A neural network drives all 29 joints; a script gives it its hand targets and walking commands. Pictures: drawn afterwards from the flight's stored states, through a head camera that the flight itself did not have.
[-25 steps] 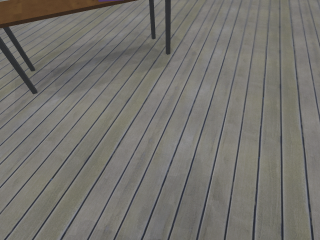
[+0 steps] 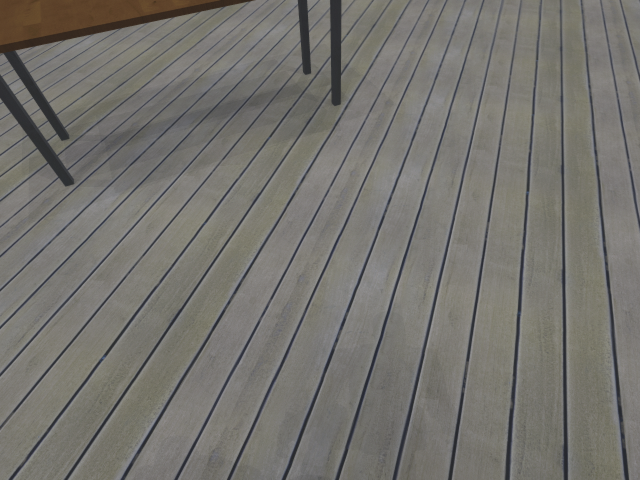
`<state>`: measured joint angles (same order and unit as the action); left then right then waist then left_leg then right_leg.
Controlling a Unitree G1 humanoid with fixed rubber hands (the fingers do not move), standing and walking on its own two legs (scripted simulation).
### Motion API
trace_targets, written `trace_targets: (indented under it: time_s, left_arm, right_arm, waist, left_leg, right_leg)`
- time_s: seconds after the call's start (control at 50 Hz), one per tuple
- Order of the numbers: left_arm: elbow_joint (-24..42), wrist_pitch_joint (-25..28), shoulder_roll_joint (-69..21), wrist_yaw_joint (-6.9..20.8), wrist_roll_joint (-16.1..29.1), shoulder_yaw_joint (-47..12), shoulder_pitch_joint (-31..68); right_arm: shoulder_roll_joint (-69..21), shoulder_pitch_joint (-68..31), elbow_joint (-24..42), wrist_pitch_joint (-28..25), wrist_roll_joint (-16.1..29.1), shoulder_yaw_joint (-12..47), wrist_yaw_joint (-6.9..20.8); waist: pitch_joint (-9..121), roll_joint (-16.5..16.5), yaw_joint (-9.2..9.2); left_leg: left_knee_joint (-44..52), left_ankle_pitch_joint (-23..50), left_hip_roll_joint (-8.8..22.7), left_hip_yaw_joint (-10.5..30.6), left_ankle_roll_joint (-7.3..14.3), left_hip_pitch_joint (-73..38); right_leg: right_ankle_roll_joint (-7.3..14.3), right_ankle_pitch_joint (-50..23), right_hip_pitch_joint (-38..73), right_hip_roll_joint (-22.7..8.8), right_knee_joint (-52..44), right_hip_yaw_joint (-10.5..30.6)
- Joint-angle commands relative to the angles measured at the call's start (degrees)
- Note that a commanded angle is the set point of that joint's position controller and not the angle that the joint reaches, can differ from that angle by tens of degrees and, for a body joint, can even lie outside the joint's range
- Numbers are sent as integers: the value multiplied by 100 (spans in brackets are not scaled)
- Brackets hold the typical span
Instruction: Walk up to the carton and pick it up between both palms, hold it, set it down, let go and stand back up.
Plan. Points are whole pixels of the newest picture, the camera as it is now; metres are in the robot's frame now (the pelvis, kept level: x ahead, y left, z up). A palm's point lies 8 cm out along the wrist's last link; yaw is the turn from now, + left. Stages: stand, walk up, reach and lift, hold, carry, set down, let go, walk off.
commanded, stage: walk up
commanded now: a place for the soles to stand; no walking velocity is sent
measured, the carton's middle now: out of the picture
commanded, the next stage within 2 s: none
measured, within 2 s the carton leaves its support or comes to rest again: neither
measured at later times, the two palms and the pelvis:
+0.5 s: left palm out of the picture +0.13 +0.39 -0.15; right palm (462, 454) +0.18 -0.16 -0.13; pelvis +0.12 +0.10 -0.03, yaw +12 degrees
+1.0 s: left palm (105, 355) +0.31 +0.38 -0.11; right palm (389, 223) +0.59 -0.10 -0.12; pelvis +0.40 +0.11 -0.01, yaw +21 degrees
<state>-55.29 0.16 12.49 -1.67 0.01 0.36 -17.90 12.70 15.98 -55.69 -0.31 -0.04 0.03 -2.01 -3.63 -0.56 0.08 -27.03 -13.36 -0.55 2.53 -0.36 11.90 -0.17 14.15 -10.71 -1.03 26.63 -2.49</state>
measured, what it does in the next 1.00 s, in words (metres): walks ahead, turning left: left foot, then right foot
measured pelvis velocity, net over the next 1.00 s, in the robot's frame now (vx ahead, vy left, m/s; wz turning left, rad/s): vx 0.40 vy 0.11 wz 0.37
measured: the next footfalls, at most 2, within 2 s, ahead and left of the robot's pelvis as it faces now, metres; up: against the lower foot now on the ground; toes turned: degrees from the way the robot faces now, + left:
left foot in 0.34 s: +0.15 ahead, +0.24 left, +0.00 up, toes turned +17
right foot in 0.74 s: +0.47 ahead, +0.01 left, +0.00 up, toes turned +8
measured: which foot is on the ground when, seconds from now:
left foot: down 0.00-0.04, up 0.06-0.32, down 0.34-0.76, up 0.78-1.00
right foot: down 0.00-0.34, up 0.36-0.72, down 0.74-1.00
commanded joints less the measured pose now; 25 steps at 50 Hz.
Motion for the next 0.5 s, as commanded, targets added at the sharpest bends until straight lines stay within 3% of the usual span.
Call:
trace_targets:
  time_s: [0.0,0.02,0.04,0.06,0.08,0.12,0.14,0.18,0.22,0.24,0.28,0.3,0.32,0.34,0.36,0.38,0.4,0.42,0.46,0.48]
  left_arm:
    - [492,162,1148,57,-362,505,-519]
    - [439,210,1282,72,-380,574,-788]
    - [269,283,1447,52,-395,608,-1078]
    - [171,356,1373,3,-460,535,-976]
    - [196,422,1297,-43,-490,501,-696]
    - [256,524,1413,-69,-517,510,-186]
    - [314,544,1542,-43,-495,535,119]
    - [296,529,1543,61,-431,549,280]
    - [250,470,1477,129,-393,543,50]
    - [219,431,1625,147,-405,585,178]
    - [261,334,1614,187,-391,548,471]
    - [302,268,1398,215,-391,444,400]
    - [430,222,794,295,-326,205,283]
    - [989,232,515,428,-232,102,327]
    - [1282,195,1013,450,-182,221,557]
    - [1336,176,1115,460,-163,249,551]
    - [1328,171,1143,443,-208,253,578]
    - [1297,177,1217,444,-222,273,573]
    - [1278,213,1203,495,-218,301,227]
    - [1270,185,1116,534,-196,313,65]
  right_arm:
    - [902,619,438,-86,-198,-476,126]
    - [997,-68,675,-86,-229,-489,203]
    - [639,-661,989,-86,-293,-473,274]
    - [617,-875,1199,-80,-394,-491,322]
    - [698,-614,1166,-72,-382,-580,373]
    - [709,24,1062,-71,-318,-666,481]
    - [650,186,1051,-79,-280,-674,543]
    - [519,312,1101,-85,-200,-690,635]
    - [550,208,1200,-105,-201,-714,648]
    - [533,448,1174,-128,-182,-724,645]
    - [547,1132,977,-205,-126,-740,577]
    - [711,1713,772,-252,-149,-796,507]
    - [1117,2508,480,-285,-186,-886,401]
    - [1623,2798,616,-333,-333,-874,309]
    - [1817,2217,825,-311,-248,-837,206]
    - [2002,1542,954,-312,-226,-855,124]
    - [1979,1234,997,-333,-257,-814,76]
    - [1875,959,1056,-360,-303,-769,54]
    - [1403,724,939,-454,-343,-596,98]
    - [1336,664,898,-495,-331,-556,116]
  waist:
    - [626,443,101]
    - [-83,698,482]
    - [-413,1196,766]
    - [-590,707,725]
    - [-647,188,519]
    - [-376,470,199]
    - [-454,834,80]
    - [-568,1086,36]
    - [-620,950,150]
    - [-581,1022,11]
    - [-695,585,-296]
    - [-479,40,-539]
    - [-155,-1443,-938]
    - [92,-2164,-1011]
    - [28,-1031,-741]
    - [-224,-710,-479]
    - [-483,-628,-421]
    - [-630,-526,-362]
    - [-584,-697,-127]
    - [-548,-903,-27]
  left_leg:
    - [-76,-2707,344,900,405,1224]
    - [-667,-2785,192,532,246,2876]
    - [-2179,-1654,65,-264,80,3488]
    - [-2923,-1473,529,78,16,3895]
    - [-3103,-1237,711,268,-43,3707]
    - [-3055,-1064,903,357,-15,3094]
    - [-2902,-955,923,186,-28,2698]
    - [-2277,-971,807,-167,-31,1898]
    - [-1862,-913,595,-573,5,1431]
    - [-1739,-717,594,-749,53,908]
    - [-1283,-388,334,-1226,175,-161]
    - [-1145,-724,70,-1259,281,-953]
    - [-442,-1805,280,-297,555,-1559]
    - [1173,-3758,1684,3055,1124,-1619]
    - [2233,-5049,2462,4656,1625,-955]
    - [2285,-5129,2621,4624,1838,-823]
    - [2071,-4690,2633,4240,1935,-642]
    - [1874,-4077,2489,3542,1898,-243]
    - [1693,-2752,2049,2283,1609,359]
    - [1752,-2592,1958,1971,1540,549]
  right_leg:
    - [456,2837,981,-611,-172,725]
    - [871,3629,1419,-1129,-726,1500]
    - [1432,3941,1409,-2314,-1661,2606]
    - [1724,3792,1187,-2911,-2017,3101]
    - [1670,3552,810,-2840,-2021,2817]
    - [1411,3252,528,-2460,-1928,1952]
    - [1354,3213,145,-2329,-1976,1471]
    - [1252,3043,-414,-1955,-1956,613]
    - [1233,3068,-605,-1801,-1738,272]
    - [1240,3227,-941,-1825,-1571,41]
    - [1160,3686,-1602,-1645,-795,-376]
    - [1026,3589,-1993,-1351,460,-737]
    - [723,2544,-2418,-671,2989,-1326]
    - [375,2349,-3564,-147,4606,-578]
    - [311,1900,-3702,-435,4886,351]
    - [234,1422,-3924,-699,5158,524]
    - [157,1181,-4062,-865,5167,480]
    - [81,1016,-3841,-1008,4853,535]
    - [15,807,-3027,-1082,4041,695]
    - [4,693,-2750,-1051,3766,613]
